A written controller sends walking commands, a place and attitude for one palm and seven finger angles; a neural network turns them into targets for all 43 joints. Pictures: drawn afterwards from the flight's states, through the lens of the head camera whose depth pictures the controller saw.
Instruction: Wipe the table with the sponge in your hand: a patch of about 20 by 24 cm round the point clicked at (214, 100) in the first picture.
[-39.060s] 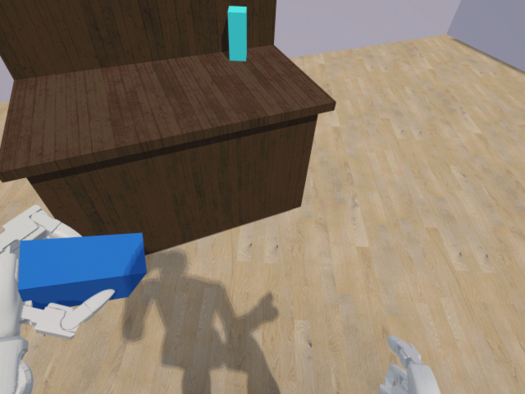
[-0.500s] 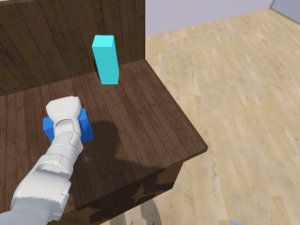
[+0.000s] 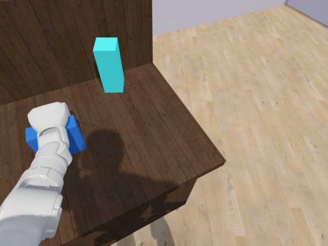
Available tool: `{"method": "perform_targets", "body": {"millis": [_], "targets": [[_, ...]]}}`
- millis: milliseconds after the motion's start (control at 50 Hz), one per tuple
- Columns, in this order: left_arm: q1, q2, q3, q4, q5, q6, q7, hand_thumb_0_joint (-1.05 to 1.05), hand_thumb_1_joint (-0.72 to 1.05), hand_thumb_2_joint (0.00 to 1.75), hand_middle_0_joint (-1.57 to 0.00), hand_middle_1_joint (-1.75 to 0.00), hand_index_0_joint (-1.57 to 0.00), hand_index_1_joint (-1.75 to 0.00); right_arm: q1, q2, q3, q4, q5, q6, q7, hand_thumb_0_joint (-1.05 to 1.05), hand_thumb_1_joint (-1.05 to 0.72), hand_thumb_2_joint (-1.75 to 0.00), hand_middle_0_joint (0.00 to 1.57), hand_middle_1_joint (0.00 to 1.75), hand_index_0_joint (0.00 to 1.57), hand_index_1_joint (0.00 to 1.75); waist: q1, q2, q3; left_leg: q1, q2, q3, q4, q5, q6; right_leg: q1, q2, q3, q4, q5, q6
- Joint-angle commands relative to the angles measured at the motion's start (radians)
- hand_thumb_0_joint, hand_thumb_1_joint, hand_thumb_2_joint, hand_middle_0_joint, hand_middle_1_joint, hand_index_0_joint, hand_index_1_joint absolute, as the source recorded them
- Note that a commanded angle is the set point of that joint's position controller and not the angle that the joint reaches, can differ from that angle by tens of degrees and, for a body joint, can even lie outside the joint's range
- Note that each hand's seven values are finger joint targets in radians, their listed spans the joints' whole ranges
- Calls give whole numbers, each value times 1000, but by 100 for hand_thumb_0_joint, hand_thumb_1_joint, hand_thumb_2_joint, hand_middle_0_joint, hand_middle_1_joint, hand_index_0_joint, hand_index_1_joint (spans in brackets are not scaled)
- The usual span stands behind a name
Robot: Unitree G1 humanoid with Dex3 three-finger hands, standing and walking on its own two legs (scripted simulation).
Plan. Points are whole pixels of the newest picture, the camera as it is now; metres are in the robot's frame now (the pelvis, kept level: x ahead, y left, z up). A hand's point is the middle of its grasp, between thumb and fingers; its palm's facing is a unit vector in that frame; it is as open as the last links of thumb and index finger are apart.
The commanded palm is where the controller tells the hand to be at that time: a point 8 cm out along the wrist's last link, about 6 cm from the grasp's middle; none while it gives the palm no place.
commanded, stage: slide back across to the first lane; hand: left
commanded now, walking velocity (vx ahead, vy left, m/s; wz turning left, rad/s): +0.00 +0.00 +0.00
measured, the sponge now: (60, 143) +0.40 +0.30 -0.04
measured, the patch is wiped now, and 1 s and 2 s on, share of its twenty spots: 1.00 1.00 1.00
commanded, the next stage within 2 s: wipe back along the first lane in 0.32 s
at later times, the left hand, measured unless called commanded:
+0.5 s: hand (32, 142) +0.38 +0.35 +0.01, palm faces -0.12 -0.04 -0.99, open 9.3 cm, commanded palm +0.35 +0.33 +0.06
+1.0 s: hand (36, 157) +0.33 +0.32 +0.01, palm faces -0.09 -0.03 -1.00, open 9.3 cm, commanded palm +0.30 +0.30 +0.04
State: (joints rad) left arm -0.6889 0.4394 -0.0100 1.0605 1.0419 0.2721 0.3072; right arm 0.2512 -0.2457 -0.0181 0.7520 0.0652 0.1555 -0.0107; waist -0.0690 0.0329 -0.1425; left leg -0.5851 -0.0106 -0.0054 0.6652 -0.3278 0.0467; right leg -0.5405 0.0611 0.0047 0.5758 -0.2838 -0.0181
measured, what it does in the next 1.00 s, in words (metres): stands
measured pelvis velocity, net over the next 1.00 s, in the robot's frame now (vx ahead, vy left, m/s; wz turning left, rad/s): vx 0.00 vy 0.01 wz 0.03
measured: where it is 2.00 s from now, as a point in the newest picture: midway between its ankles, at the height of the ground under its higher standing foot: outside the picture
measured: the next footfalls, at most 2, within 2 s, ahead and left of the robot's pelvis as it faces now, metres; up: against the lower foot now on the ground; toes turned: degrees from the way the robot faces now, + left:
none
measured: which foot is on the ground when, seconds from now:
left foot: down 0.00-1.00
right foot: down 0.00-1.00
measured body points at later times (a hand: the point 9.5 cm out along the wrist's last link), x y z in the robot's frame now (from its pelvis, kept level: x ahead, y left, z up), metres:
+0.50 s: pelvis +0.01 +0.01 +0.00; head +0.06 +0.02 +0.45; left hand +0.38 +0.35 +0.06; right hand +0.14 -0.25 -0.11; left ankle -0.01 +0.09 -0.72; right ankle -0.01 -0.12 -0.72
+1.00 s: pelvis +0.00 +0.01 +0.00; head +0.03 +0.01 +0.45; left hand +0.33 +0.32 +0.06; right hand +0.14 -0.24 -0.12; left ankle -0.01 +0.09 -0.72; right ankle -0.01 -0.12 -0.72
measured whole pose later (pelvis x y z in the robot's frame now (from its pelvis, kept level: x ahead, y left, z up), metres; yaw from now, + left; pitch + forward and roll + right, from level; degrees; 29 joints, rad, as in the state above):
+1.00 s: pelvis +0.00 +0.01 +0.00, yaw +2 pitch +10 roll -2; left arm -0.39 0.41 -0.06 0.75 1.02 0.25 0.29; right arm 0.17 -0.25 -0.02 0.70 0.07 0.18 -0.01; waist 0.02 0.04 -0.13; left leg -0.50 -0.04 -0.02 0.65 -0.32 0.06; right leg -0.45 0.04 -0.01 0.56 -0.29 -0.01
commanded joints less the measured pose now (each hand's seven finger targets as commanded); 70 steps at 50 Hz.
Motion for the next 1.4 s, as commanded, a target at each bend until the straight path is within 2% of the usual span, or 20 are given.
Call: {"method": "perform_targets", "body": {"millis": [0,120,200,220,380,400,420,520,540,580,700,760,860,940,980,1040,1100,1200,1260,1380], "targets": [[-324,312,34,-148,37,8,16,0,10,130,-120,-160,-120,-160,-19,-168,-47,-110,3,-40,-6,0,-90,-90,20,30,20,30,28,23,-304,204,6,-38,-73,315,4,181,-12,5,-54,310,-45],[-256,290,34,-221,17,-57,-30,0,10,130,-120,-160,-120,-160,-22,-164,-56,-120,5,-43,-11,0,-90,-90,20,30,20,30,36,48,-329,272,12,-46,-72,416,0,198,-12,1,-54,378,-52],[-195,307,51,-252,31,-88,-37,0,10,130,-120,-160,-120,-160,-19,-172,-65,-116,1,-35,-6,0,-90,-90,20,30,20,30,40,45,-306,298,14,-53,-57,463,-4,174,-9,-2,-53,396,-55],[-199,281,38,-286,21,-100,-39,0,10,130,-120,-160,-120,-160,-32,-165,-63,-125,3,-37,-8,0,-90,-90,20,30,20,30,41,57,-314,311,14,-57,-58,502,-6,175,-9,-2,-52,411,-57],[-169,364,98,-288,42,-106,-23,0,10,130,-120,-160,-120,-160,-41,-179,-64,-117,-1,-25,-7,0,-90,-90,20,30,20,30,51,48,-293,298,8,-58,-54,494,-14,172,-10,-7,-44,404,-60],[-160,348,86,-291,46,-105,-22,0,10,130,-120,-160,-120,-160,-43,-177,-65,-121,-2,-23,-7,0,-90,-90,20,30,20,30,52,43,-303,302,8,-59,-54,500,-16,172,-10,-10,-41,400,-60],[-171,305,57,-316,40,-109,-25,0,10,130,-120,-160,-120,-160,-51,-170,-66,-126,0,-27,-6,0,-90,-90,20,30,20,30,47,84,-305,326,14,-67,-54,541,-24,152,-10,-14,-39,395,-61],[-73,216,14,-365,11,-103,-35,0,10,130,-120,-160,-120,-160,-69,-164,-71,-138,0,-22,2,0,-90,-90,20,30,20,30,53,69,-330,362,23,-76,-44,573,-31,147,-6,-16,-44,383,-60],[-31,230,31,-367,4,-99,-33,0,10,130,-120,-160,-120,-160,-65,-169,-73,-140,-2,-21,2,0,-90,-90,20,30,20,30,63,56,-333,365,24,-79,-39,574,-29,151,-4,-17,-44,379,-60],[-18,193,2,-358,-5,-87,-33,0,10,130,-120,-160,-120,-160,-81,-166,-67,-144,2,-16,1,0,-90,-90,20,30,20,30,50,10,-282,328,21,-78,-53,490,-25,140,-3,-20,-53,342,-57],[11,183,-8,-351,13,-58,-26,0,10,130,-120,-160,-120,-160,-105,-164,-57,-149,3,-12,-3,0,-90,-90,20,30,20,30,62,4,-216,286,12,-78,-82,374,-20,129,-4,-21,-62,253,-65],[57,161,-15,-384,8,-53,-24,0,10,130,-120,-160,-120,-160,-117,-158,-57,-160,2,-13,-2,0,-90,-90,20,30,20,30,80,37,-240,307,14,-83,-85,391,-29,137,-3,-23,-54,241,-70],[96,127,-38,-369,0,-32,-25,0,10,130,-120,-160,-120,-160,-137,-157,-47,-170,5,-12,-5,0,-90,-90,20,30,20,30,72,-8,-171,252,9,-82,-100,290,-21,122,-3,-22,-63,183,-67],[116,115,-40,-405,-5,-22,-22,0,10,130,-120,-160,-120,-160,-151,-154,-49,-181,5,-17,-9,0,-90,-90,20,30,20,30,85,-10,-191,263,7,-80,-104,267,-16,139,-4,-19,-63,168,-69],[137,87,-64,-413,-8,-12,-25,0,10,130,-120,-160,-120,-160,-161,-150,-44,-186,8,-17,-9,0,-90,-90,20,30,20,30,81,-16,-183,259,4,-75,-103,266,-14,143,-5,-15,-68,180,-67],[165,118,-33,-431,-16,-7,-25,0,10,130,-120,-160,-120,-160,-169,-153,-44,-190,8,-19,-13,0,-90,-90,20,30,20,30,91,-24,-188,252,0,-74,-106,253,-10,168,-7,-10,-69,183,-67],[177,60,-82,-465,-19,6,-30,0,10,130,-120,-160,-120,-160,-186,-146,-40,-197,9,-22,-12,0,-90,-90,20,30,20,30,85,-15,-168,260,1,-70,-108,253,-10,156,-7,-11,-73,185,-67],[249,111,-33,-484,-27,20,-37,0,10,130,-120,-160,-120,-160,-200,-149,-35,-203,9,-26,-19,0,-90,-90,20,30,20,30,99,-43,-168,244,-11,-58,-106,257,-3,212,-13,11,-78,246,-64],[324,66,-56,-531,-37,22,-42,0,10,130,-120,-160,-120,-160,-213,-143,-35,-217,10,-34,-14,0,-90,-90,20,30,20,30,108,-43,-176,258,-12,-57,-103,294,-3,228,-12,7,-70,284,-64],[402,66,-47,-609,-48,37,-47,0,10,130,-120,-160,-120,-160,-236,-144,-34,-224,9,-45,-10,0,-90,-90,20,30,20,30,112,-57,-168,267,-16,-54,-98,330,-2,256,-16,24,-68,371,-63]]}}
